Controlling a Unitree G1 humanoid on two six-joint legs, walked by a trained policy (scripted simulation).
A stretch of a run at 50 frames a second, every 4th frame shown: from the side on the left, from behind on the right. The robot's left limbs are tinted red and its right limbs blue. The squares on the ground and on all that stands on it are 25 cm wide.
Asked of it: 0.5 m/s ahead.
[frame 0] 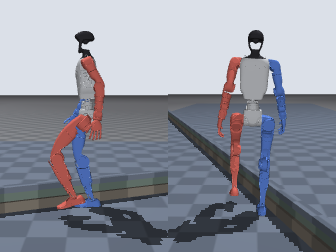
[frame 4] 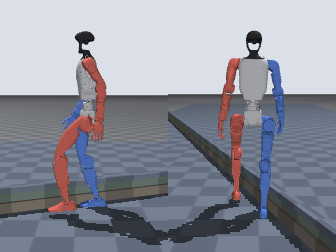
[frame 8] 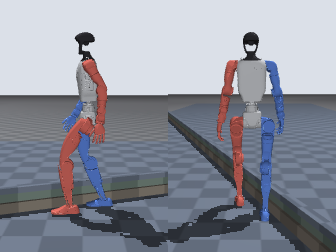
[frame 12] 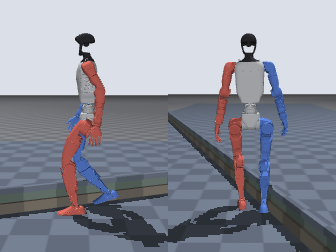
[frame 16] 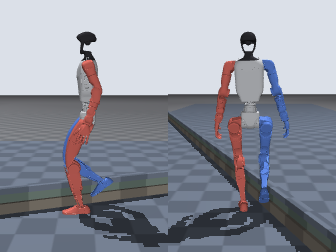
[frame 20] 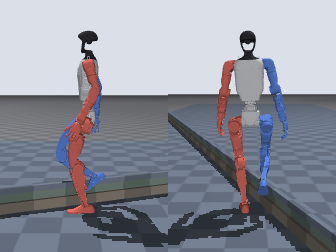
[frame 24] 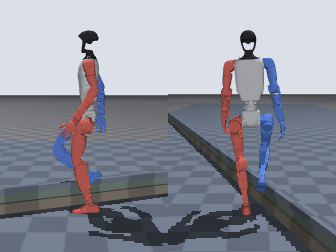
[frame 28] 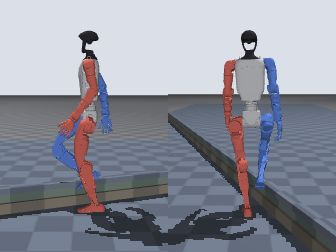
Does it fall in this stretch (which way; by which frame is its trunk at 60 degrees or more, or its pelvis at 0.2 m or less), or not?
no
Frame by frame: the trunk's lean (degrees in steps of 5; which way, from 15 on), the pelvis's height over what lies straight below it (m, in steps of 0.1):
0: 5, 0.8
4: 5, 0.8
8: 5, 0.8
12: 5, 0.8
16: 0, 0.8
20: 0, 0.8
24: 0, 0.8
28: 0, 0.8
